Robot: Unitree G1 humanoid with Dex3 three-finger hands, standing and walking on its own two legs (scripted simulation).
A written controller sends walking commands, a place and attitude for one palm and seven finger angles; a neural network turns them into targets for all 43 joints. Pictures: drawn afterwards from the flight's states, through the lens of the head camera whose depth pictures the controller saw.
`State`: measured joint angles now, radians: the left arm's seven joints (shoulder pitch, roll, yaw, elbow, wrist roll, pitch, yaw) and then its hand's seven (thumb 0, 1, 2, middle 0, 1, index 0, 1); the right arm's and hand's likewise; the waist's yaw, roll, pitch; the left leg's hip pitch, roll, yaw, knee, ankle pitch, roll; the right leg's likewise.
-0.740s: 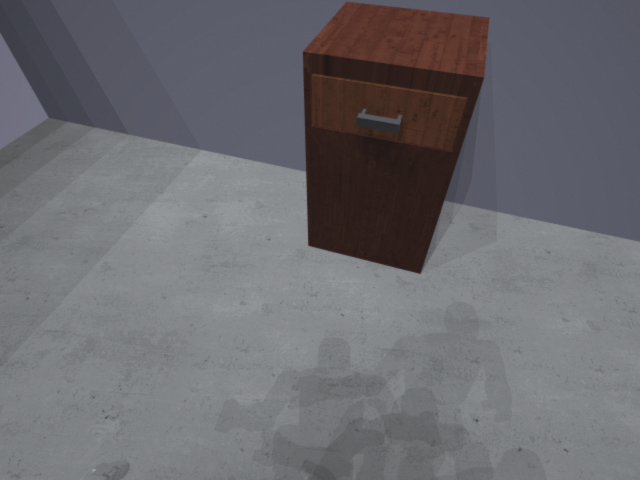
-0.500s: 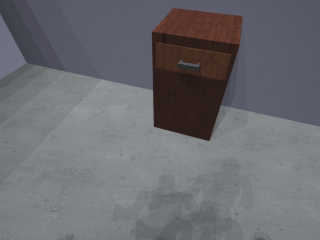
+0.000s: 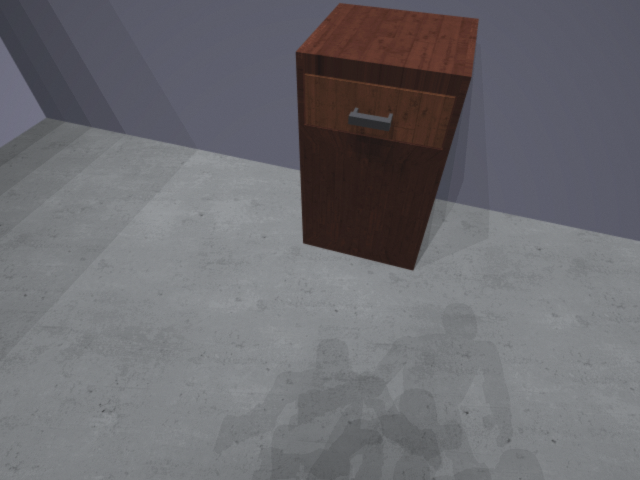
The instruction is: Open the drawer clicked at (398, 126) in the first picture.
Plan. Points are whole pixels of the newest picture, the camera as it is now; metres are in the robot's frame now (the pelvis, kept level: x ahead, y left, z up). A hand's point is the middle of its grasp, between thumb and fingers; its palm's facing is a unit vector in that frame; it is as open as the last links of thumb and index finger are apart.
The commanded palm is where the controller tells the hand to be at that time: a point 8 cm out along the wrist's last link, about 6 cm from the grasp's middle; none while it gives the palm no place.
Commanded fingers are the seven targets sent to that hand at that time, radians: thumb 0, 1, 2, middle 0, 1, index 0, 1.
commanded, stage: stand and wait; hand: left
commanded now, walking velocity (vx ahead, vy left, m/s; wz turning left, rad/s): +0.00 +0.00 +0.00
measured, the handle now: (371, 117) +1.07 -0.09 -0.11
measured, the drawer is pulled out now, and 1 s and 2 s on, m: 0.00 0.00 0.00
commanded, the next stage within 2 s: look at it before walking up in 0.10 s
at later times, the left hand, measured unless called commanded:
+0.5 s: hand out of the picture +0.08 +0.25 -0.15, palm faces -0.03 -0.94 -0.33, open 7.4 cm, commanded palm none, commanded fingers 0.00 0.90 0.90 -0.20 -0.30 -0.20 -0.30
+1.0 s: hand out of the picture +0.07 +0.23 -0.17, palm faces -0.05 -0.96 -0.28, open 7.4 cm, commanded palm none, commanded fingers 0.00 0.90 0.90 -0.20 -0.30 -0.20 -0.30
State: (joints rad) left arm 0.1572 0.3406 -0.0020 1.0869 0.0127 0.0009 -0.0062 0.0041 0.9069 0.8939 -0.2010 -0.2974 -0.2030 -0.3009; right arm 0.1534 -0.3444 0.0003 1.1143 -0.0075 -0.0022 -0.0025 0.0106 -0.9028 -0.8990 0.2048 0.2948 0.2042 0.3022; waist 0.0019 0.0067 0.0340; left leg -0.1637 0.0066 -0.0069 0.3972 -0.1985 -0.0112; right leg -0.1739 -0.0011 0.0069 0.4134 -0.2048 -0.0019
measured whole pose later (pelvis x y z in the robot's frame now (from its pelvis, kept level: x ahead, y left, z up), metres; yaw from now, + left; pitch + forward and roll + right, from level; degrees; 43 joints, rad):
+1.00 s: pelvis +0.03 +0.00 -0.01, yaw -4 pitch -1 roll +0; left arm 0.24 0.28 0.01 1.06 0.02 0.02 -0.02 0.00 0.91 0.89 -0.20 -0.30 -0.20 -0.30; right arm 0.17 -0.28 0.00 1.08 -0.02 0.00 0.00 0.01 -0.90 -0.90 0.20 0.29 0.20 0.30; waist 0.02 0.01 -0.01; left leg -0.17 0.03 0.05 0.49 -0.31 -0.01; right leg -0.20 0.02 0.06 0.49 -0.28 -0.01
